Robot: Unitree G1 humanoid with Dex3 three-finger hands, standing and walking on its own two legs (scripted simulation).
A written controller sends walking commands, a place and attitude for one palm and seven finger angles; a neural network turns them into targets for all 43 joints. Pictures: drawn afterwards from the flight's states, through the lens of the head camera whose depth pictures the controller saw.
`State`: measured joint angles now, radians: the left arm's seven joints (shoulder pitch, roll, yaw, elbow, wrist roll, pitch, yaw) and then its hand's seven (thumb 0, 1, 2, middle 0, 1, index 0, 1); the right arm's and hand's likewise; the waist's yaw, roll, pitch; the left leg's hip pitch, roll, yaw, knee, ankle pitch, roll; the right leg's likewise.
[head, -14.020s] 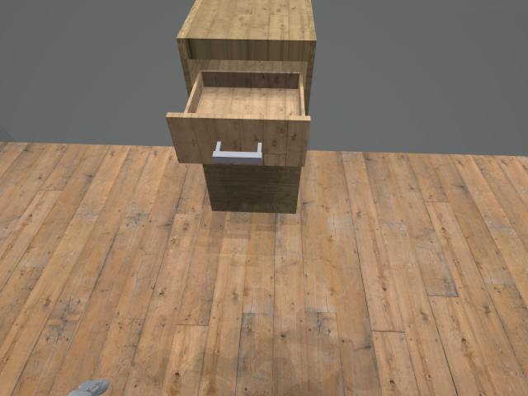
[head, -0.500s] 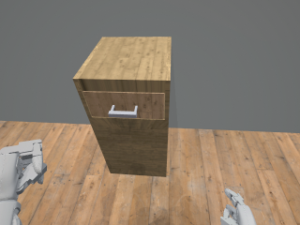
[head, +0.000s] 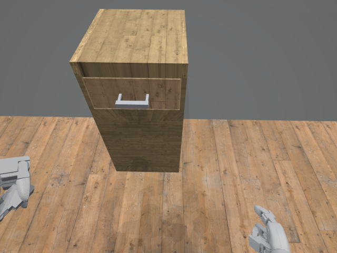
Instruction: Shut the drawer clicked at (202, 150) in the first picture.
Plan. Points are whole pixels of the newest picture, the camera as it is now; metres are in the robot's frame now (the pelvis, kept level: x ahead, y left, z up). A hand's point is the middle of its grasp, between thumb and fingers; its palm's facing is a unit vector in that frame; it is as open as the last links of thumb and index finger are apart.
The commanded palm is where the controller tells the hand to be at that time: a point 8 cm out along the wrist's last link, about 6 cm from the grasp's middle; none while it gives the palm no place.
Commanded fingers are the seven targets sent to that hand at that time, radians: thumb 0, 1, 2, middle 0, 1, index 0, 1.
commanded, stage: step back with the hand held close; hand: left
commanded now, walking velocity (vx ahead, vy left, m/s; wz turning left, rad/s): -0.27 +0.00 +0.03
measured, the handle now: (133, 100) +0.65 +0.19 -0.09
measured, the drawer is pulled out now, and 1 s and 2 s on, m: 0.00 0.00 0.00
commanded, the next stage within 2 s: stop stepping back and stand still in 0.88 s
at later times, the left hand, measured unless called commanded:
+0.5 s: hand (7, 231) +0.13 +0.24 +0.16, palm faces +0.38 -0.81 -0.46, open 3.2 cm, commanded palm +0.06 +0.29 +0.18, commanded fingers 0.00 0.90 0.90 -1.40 -1.60 -1.40 -1.60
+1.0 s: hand out of the picture +0.06 +0.22 +0.17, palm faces +0.20 -0.87 -0.45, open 3.2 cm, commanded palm -0.01 +0.28 +0.18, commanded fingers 0.00 0.90 0.90 -1.40 -1.60 -1.40 -1.60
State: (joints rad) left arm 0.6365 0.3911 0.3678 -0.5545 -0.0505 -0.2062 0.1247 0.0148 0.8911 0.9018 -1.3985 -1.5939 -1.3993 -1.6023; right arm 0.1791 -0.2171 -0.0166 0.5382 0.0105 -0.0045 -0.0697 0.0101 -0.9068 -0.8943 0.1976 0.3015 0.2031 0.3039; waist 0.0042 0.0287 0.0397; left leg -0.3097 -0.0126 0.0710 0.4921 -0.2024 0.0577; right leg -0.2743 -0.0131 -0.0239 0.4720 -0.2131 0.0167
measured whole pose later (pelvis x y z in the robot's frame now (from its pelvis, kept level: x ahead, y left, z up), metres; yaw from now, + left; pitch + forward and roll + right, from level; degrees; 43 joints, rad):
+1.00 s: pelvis -0.15 +0.01 -0.01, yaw -4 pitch +3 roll -5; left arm 0.58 0.47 0.39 -0.66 -0.08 -0.33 0.10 0.01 0.89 0.90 -1.40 -1.59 -1.40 -1.60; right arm 0.11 -0.15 0.02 0.63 -0.03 -0.10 -0.04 0.01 -0.90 -0.89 0.20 0.30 0.21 0.30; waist -0.01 0.01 0.04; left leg -0.56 0.08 0.07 0.42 0.06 0.04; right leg -0.09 0.05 -0.01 0.43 -0.40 0.02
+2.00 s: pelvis -0.18 +0.07 -0.02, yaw -1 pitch +1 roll -1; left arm 0.44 0.33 0.24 -0.17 0.01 -0.11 0.07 0.00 0.90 0.90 -1.39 -1.58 -1.39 -1.59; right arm 0.21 -0.26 -0.03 0.74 -0.01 -0.06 0.00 0.01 -0.90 -0.89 0.20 0.30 0.21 0.30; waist 0.01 0.06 -0.04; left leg -0.39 -0.01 0.03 0.69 -0.32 0.04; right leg -0.30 -0.01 -0.09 0.65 -0.38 0.00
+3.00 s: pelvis -0.18 +0.05 +0.00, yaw -2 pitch -2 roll +0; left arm 0.31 0.10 0.01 1.14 0.00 -0.01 0.04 0.01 0.91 0.90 -0.20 -0.30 -0.20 -0.31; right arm 0.32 -0.09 0.00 1.15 -0.02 0.00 -0.04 0.00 -0.91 -0.89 0.20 0.30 0.20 0.30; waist -0.01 0.01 0.04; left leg -0.20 -0.01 0.04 0.43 -0.20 0.02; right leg -0.13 0.00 -0.08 0.43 -0.27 -0.02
